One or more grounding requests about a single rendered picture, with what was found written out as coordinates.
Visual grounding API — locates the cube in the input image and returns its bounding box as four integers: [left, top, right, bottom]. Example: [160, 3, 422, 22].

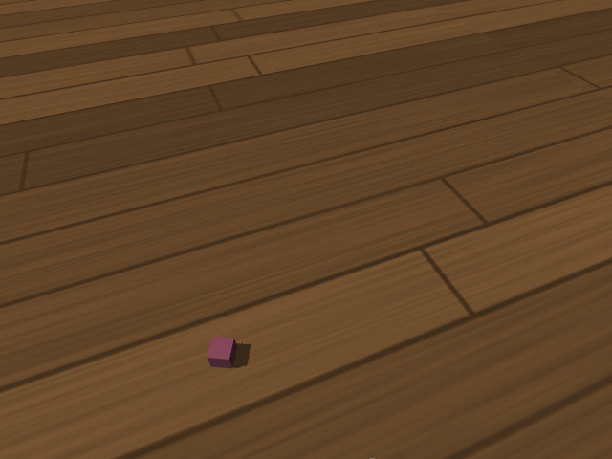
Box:
[207, 337, 237, 369]

